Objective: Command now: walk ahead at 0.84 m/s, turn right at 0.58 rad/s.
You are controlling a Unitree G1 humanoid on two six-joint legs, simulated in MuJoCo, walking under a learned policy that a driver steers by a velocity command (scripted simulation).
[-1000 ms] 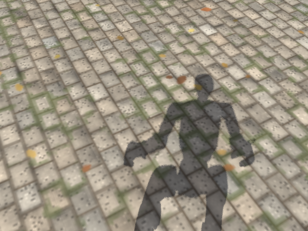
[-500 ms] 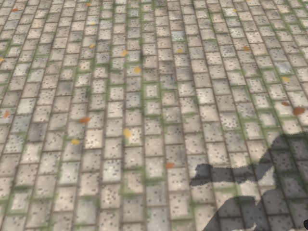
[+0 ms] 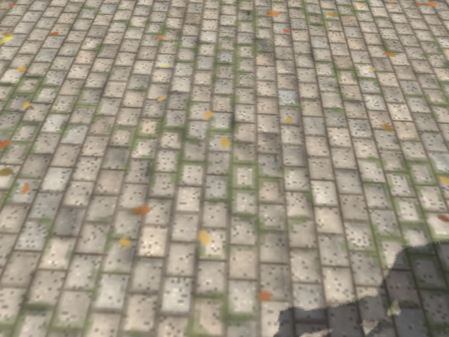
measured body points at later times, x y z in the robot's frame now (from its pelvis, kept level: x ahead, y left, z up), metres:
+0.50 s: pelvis +0.36 -0.11 -0.01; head +0.38 -0.12 +0.44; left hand +0.50 +0.14 -0.13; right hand +0.41 -0.39 -0.11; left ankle +0.43 +0.05 -0.64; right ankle +0.32 -0.11 -0.74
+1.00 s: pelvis +0.83 -0.23 +0.00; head +0.84 -0.24 +0.45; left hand +1.09 -0.05 -0.04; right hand +0.75 -0.51 -0.14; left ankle +0.77 -0.19 -0.74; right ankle +0.95 -0.44 -0.67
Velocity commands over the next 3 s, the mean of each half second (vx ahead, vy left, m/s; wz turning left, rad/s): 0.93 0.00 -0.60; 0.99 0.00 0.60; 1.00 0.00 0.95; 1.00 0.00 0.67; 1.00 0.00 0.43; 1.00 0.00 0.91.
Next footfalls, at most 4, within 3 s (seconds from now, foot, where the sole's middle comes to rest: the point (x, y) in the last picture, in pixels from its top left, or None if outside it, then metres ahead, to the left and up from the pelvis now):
0.30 right None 0.36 -0.13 -0.77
0.76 left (286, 252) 0.81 -0.20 -0.77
1.16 right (337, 171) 1.19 -0.44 -0.77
1.60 left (252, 117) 1.50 -0.11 -0.77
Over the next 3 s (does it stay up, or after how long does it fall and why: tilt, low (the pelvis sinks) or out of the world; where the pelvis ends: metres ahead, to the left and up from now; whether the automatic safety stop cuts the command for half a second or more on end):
stays up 2.25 0.75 -0.02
